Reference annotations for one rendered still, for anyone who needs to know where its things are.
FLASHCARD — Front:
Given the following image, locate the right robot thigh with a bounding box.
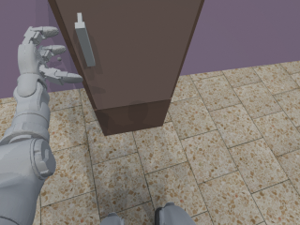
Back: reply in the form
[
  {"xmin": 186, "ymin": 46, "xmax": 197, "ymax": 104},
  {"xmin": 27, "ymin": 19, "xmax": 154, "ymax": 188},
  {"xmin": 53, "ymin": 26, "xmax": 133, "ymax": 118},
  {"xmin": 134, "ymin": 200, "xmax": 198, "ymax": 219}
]
[{"xmin": 159, "ymin": 205, "xmax": 196, "ymax": 225}]

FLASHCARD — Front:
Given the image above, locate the handle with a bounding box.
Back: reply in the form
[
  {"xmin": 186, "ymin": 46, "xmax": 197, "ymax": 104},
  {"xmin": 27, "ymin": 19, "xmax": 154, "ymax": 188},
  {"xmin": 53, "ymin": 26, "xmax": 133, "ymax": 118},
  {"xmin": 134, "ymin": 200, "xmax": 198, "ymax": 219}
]
[{"xmin": 75, "ymin": 12, "xmax": 96, "ymax": 67}]

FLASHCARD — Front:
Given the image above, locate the left robot thigh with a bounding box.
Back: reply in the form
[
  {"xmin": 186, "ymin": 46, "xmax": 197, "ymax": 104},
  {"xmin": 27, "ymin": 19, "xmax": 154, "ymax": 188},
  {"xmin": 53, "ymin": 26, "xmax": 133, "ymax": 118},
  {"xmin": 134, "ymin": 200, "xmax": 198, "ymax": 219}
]
[{"xmin": 99, "ymin": 216, "xmax": 125, "ymax": 225}]

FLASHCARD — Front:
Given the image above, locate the cupboard door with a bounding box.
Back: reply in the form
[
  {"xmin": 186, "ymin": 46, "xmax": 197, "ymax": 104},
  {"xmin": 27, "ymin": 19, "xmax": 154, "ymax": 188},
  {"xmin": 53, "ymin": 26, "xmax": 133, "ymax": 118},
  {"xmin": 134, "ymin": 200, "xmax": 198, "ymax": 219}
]
[{"xmin": 56, "ymin": 0, "xmax": 202, "ymax": 110}]

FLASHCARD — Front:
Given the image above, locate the robot left forearm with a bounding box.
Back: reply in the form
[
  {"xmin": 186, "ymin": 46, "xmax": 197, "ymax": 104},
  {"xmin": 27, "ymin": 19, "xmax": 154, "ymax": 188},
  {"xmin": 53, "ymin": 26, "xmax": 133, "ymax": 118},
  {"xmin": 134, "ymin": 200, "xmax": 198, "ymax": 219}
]
[{"xmin": 0, "ymin": 73, "xmax": 51, "ymax": 146}]

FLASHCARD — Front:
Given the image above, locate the robot thigh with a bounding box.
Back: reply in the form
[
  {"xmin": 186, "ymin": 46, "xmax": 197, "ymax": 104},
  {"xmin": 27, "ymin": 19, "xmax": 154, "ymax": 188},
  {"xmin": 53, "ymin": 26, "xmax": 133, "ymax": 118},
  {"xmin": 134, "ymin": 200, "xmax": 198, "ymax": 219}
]
[
  {"xmin": 99, "ymin": 216, "xmax": 125, "ymax": 225},
  {"xmin": 159, "ymin": 205, "xmax": 196, "ymax": 225}
]

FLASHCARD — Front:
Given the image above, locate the robot left hand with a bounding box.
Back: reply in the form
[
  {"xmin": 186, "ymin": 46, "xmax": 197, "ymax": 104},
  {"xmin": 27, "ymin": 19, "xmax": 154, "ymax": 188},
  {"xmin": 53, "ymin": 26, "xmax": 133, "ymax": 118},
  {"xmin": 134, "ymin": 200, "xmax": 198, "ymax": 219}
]
[{"xmin": 18, "ymin": 26, "xmax": 83, "ymax": 85}]

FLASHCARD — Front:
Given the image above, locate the robot left upper arm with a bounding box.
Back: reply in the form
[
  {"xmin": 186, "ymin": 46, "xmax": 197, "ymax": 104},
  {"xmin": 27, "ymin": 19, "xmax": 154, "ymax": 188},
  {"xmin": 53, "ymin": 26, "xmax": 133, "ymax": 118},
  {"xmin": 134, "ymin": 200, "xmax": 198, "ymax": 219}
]
[{"xmin": 0, "ymin": 138, "xmax": 56, "ymax": 225}]

